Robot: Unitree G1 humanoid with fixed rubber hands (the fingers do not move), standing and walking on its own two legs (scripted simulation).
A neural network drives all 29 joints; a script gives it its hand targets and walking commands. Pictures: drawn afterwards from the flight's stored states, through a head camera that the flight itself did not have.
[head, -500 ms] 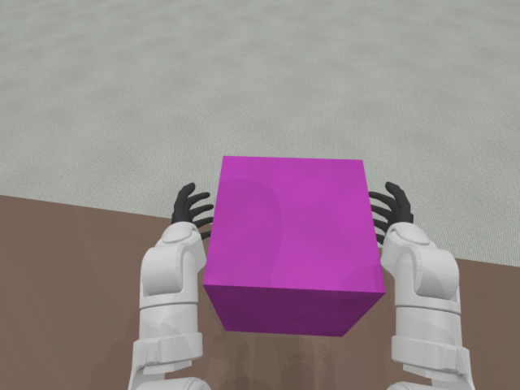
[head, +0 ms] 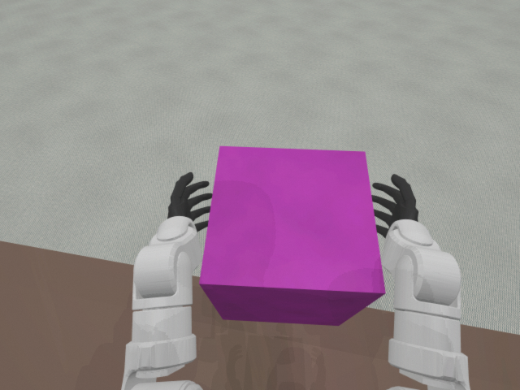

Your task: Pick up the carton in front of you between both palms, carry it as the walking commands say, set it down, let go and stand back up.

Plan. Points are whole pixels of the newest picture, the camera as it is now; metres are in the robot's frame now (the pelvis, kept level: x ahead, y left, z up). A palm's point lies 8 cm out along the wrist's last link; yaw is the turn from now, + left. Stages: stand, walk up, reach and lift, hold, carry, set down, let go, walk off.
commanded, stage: carry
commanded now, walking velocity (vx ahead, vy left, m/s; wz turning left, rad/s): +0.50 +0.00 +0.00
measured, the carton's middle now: (285, 245) +0.33 +0.02 +0.05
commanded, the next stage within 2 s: none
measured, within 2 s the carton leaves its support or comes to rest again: neither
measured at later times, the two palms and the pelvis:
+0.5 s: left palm (229, 121) +0.62 +0.15 +0.08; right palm (374, 125) +0.63 -0.16 +0.08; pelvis +0.30 -0.01 -0.02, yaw +3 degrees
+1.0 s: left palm (237, 68) +0.90 +0.17 +0.07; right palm (348, 69) +0.92 -0.14 +0.06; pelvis +0.59 +0.00 -0.03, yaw +1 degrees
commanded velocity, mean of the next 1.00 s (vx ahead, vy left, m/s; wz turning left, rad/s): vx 0.50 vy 0.00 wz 0.00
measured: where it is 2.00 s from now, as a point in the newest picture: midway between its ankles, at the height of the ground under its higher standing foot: (281, 201)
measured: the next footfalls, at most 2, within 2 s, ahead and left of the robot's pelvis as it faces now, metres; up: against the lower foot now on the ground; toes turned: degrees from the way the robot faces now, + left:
right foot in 0.50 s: +0.47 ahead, -0.07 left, -0.03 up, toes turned -2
left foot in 1.04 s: +0.80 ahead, +0.08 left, -0.05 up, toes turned +6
